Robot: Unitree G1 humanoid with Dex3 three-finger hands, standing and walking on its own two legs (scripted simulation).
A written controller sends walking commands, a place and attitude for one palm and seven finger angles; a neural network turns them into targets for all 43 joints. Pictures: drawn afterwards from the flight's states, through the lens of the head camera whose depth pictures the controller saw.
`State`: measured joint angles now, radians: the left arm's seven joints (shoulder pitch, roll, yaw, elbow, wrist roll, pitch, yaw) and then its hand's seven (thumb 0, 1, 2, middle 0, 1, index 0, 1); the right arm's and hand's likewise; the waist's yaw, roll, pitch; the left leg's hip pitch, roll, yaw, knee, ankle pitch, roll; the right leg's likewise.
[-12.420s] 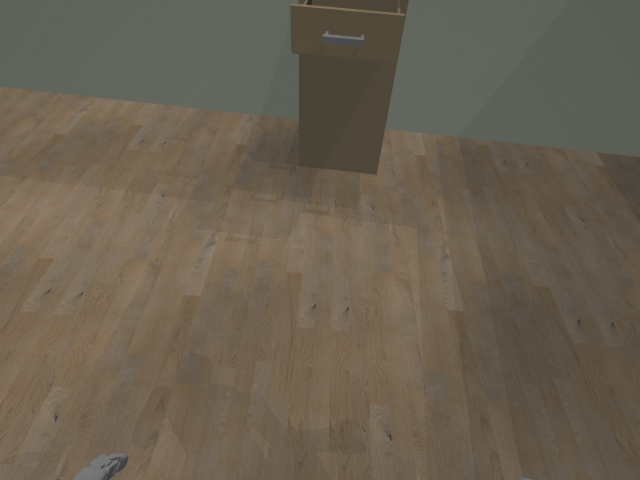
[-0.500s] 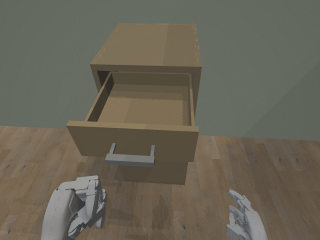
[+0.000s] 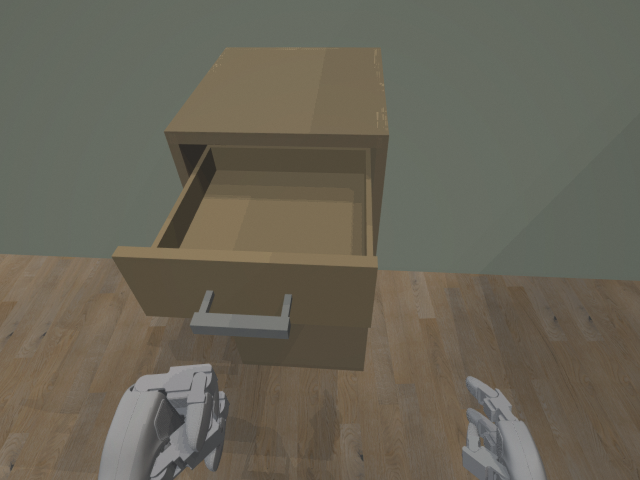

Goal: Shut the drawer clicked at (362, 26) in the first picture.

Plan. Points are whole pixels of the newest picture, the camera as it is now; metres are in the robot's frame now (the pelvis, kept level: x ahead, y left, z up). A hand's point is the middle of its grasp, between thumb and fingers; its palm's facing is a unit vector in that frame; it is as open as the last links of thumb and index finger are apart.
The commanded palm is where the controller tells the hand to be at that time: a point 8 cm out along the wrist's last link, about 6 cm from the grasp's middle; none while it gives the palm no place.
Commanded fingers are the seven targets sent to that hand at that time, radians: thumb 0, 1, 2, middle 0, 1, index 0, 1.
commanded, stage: bring the fist close to the handle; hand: left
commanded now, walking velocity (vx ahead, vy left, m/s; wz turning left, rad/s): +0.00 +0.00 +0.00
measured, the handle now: (244, 312) +0.33 +0.13 +0.03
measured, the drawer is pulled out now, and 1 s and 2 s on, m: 0.28 0.28 0.27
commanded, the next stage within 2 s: push the drawer shut in 1.32 s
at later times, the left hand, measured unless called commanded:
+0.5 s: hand (236, 400) +0.20 +0.11 +0.07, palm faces -0.01 -1.00 -0.03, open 3.2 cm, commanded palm +0.17 +0.17 +0.08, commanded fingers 0.00 0.90 0.90 -1.40 -1.60 -1.40 -1.60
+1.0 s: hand (243, 385) +0.23 +0.12 +0.03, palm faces -0.02 -1.00 +0.00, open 3.2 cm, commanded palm +0.21 +0.17 +0.04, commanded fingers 0.00 0.90 0.90 -1.40 -1.60 -1.40 -1.60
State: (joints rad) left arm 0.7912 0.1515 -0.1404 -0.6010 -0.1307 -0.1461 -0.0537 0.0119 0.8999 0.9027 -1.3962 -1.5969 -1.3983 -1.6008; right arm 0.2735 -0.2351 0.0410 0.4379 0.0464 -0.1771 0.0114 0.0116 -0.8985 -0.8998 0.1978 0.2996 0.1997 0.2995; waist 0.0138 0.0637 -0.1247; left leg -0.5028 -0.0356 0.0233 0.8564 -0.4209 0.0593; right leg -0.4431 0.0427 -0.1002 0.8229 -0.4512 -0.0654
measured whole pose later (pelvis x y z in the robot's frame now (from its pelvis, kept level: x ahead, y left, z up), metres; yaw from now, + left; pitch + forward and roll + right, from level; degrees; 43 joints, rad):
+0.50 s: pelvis +0.01 -0.02 -0.01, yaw +0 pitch +9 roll +0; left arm 0.60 0.16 -0.06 -0.29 -0.15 -0.26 -0.04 0.01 0.90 0.90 -1.40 -1.60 -1.40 -1.60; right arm 0.28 -0.25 0.03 0.46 0.03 -0.16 0.00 0.01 -0.90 -0.90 0.20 0.30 0.20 0.30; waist -0.01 0.03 -0.12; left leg -0.60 -0.02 0.03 0.90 -0.44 0.04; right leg -0.55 0.05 -0.10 0.88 -0.48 -0.09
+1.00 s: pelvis +0.00 +0.01 -0.03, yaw -1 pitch +14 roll -2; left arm 0.41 0.13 -0.09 -0.12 -0.12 -0.35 0.01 0.01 0.90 0.90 -1.39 -1.60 -1.40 -1.60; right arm 0.25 -0.24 0.04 0.45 0.01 -0.11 0.03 0.01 -0.90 -0.90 0.20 0.30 0.20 0.30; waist -0.02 0.04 -0.15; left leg -0.80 -0.03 0.04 1.06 -0.50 0.07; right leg -0.75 0.04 -0.10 1.03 -0.53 -0.06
